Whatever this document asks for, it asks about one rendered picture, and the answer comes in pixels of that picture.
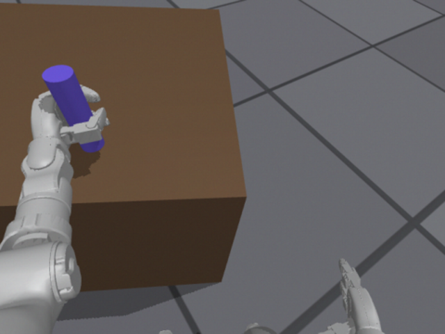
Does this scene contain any right robot hand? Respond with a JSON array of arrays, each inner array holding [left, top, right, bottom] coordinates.
[[319, 258, 382, 334]]

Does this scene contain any can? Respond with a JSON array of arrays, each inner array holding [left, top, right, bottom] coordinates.
[[42, 65, 104, 152]]

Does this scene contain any left robot hand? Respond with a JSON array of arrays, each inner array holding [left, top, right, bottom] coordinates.
[[31, 85, 110, 149]]

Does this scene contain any left robot arm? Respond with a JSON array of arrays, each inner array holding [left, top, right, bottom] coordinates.
[[0, 137, 81, 334]]

